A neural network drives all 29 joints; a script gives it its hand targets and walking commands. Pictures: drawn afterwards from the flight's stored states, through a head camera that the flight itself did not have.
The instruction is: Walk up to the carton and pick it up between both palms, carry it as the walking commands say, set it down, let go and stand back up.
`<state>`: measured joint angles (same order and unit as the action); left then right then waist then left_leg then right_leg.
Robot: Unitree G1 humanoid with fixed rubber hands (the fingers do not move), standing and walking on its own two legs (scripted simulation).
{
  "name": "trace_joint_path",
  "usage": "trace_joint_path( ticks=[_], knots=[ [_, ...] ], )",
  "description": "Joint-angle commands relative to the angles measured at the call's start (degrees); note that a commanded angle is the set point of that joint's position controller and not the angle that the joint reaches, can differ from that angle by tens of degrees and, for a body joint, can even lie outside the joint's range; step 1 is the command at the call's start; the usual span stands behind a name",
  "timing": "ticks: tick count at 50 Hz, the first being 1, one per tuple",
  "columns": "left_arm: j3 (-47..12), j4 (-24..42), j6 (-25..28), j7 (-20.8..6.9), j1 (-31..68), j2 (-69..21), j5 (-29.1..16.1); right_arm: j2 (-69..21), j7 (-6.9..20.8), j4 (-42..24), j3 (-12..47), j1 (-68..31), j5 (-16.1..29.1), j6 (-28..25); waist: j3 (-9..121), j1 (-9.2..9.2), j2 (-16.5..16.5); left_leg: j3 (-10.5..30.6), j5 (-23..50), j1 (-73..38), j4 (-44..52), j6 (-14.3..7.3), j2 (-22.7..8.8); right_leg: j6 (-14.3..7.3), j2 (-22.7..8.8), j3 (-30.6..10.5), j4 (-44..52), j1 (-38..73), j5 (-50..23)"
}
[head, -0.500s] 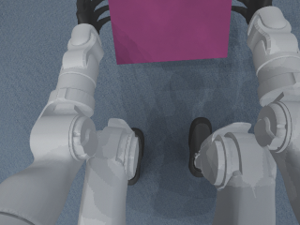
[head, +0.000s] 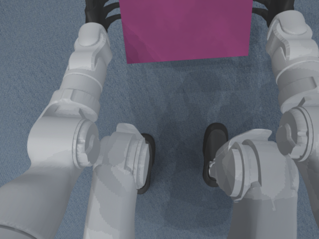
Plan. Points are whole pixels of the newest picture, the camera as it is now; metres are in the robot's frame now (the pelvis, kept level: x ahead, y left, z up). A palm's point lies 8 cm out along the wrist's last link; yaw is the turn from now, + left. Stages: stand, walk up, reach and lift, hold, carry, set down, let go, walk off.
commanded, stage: set down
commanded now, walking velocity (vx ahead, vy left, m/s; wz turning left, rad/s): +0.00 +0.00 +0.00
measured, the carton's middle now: (183, 24) +0.54 -0.04 -0.26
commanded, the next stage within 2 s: let go in 1.96 s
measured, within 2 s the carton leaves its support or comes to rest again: rests again in 0.06 s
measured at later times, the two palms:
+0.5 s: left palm (98, 40) +0.50 +0.15 -0.19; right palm (296, 26) +0.50 -0.25 -0.19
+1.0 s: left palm (63, 17) +0.51 +0.16 -0.07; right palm out of the picture +0.51 -0.27 -0.08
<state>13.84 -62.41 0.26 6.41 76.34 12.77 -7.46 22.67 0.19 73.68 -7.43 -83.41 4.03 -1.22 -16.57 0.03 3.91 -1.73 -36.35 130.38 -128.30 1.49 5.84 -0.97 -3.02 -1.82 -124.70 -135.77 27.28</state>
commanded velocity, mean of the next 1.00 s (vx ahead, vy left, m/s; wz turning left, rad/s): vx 0.00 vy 0.00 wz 0.00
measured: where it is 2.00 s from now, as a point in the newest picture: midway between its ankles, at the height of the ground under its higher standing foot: (176, 169)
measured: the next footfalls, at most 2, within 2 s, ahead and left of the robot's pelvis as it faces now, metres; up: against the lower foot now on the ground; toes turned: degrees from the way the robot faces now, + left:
none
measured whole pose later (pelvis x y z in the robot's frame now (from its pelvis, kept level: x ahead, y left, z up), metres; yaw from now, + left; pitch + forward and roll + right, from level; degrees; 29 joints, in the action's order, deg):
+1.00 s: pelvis +0.00 +0.00 +0.05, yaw -1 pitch +40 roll +3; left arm 11.7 -49.2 -5.7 8.0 64.0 13.6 -10.2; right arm 27.9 1.2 59.8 -6.9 -70.9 8.9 4.4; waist -7.3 0.9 1.8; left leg -1.7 -36.1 123.2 -118.8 1.0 4.0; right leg -0.9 -1.3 -1.9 -115.4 -129.2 26.6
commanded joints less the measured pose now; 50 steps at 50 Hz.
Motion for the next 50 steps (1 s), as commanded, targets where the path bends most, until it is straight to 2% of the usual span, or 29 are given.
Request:
trace_joint_path(
  ticks=[1, 5, 8, 17, 24, 27, 31, 35, 41, 50],
  knots=[
    [-7.4, -1.3, -0.3, -0.6, 5.2, -4.3, -2.7, 4.4, -1.6, -2.7, 2.7, -4.0, 3.2, -1.7, 51.6, -4.38, -4.0, 0.9, 14.1, -16.6, 13.6, 1.3, -0.9, -0.2, 1.7, 0.8, 6.8, 38.4, -12.5],
    [-9.0, 3.1, 1.6, 1.6, 8.0, -0.2, -5.7, 4.6, -2.4, -5.3, 6.5, -6.9, 10.0, -3.0, 56.9, -0.6, -5.3, 0.9, 18.4, -18.9, 12.6, 0.9, -1.7, 0.4, 1.8, -0.6, 5.8, 40.1, -17.0],
    [-9.0, 5.6, 2.3, 2.4, 8.8, 1.7, -6.7, 6.4, -2.5, -6.6, 7.2, -8.4, 12.1, -3.3, 59.1, 0.57, -5.5, 0.9, 19.8, -20.7, 12.3, 0.8, -2.2, 0.4, 1.6, -1.4, 5.7, 40.1, -17.8],
    [-6.5, 3.8, 1.3, 1.9, 7.6, 6.4, -5.9, 11.6, -2.2, -4.3, 5.2, -8.3, 10.5, -2.3, 56.5, -0.43, -5.9, 0.7, 15.1, -17.7, 12.4, 0.9, -3.4, 0.3, 0.2, -1.8, 6.2, 39.6, -13.8],
    [-6.2, 4.8, 1.0, 1.6, 7.6, 9.1, -6.3, 13.1, -1.8, -5.2, 4.5, -8.9, 10.2, -2.0, 56.5, 0.1, -5.8, 0.4, 14.7, -17.0, 11.7, 0.9, -4.1, 0.3, -0.2, -1.9, 5.6, 40.4, -13.7],
    [-6.3, 6.2, 0.8, 1.5, 7.6, 9.5, -6.6, 13.1, -1.6, -6.6, 4.6, -9.1, 10.6, -1.8, 58.1, 0.5, -5.7, 0.1, 15.1, -17.9, 11.5, 0.9, -4.2, 0.3, -0.2, -1.8, 5.4, 41.7, -14.3],
    [-6.3, 12.4, -0.2, 1.9, 6.6, 9.5, -6.8, 14.1, -1.6, -12.4, 4.3, -8.4, 11.1, -0.8, 69.5, 0.44, -5.9, -0.7, 17.9, -23.8, 12.2, 0.9, -3.8, 0.3, 0.4, -1.0, 5.7, 48.8, -17.7],
    [-5.4, 16.8, -2.2, 2.4, 4.1, 9.5, -6.2, 15.2, -1.4, -16.6, 3.1, -6.4, 10.2, 1.0, 75.7, 0.16, -7.0, -1.5, 17.2, -26.4, 14.2, 0.9, -3.5, 0.4, 0.8, -0.1, 7.2, 52.7, -17.3],
    [-2.9, 19.1, -4.1, 2.6, 1.1, 9.1, -4.3, 14.8, -0.7, -19.6, 1.3, -3.9, 7.5, 3.1, 73.8, 0.27, -8.4, -1.9, 13.7, -25.8, 17.9, 0.4, -3.0, 0.2, 1.5, 0.6, 10.8, 52.1, -13.4],
    [-0.6, 19.2, -5.3, 1.3, -3.1, 7.0, -2.1, 12.5, 1.6, -19.8, -1.2, 0.4, 3.9, 5.1, 69.3, 0.54, -8.0, -1.9, 12.2, -24.9, 24.5, 0.2, -2.6, -0.3, 2.4, 0.6, 17.6, 51.8, -11.8]
  ],
)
